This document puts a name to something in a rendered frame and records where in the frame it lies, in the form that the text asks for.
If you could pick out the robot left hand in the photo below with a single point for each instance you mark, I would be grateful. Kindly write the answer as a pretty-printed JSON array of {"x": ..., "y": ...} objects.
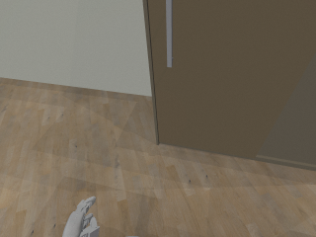
[{"x": 77, "y": 221}]

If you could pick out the wardrobe door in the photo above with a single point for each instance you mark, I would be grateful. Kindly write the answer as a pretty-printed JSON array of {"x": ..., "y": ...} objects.
[
  {"x": 235, "y": 65},
  {"x": 293, "y": 136}
]

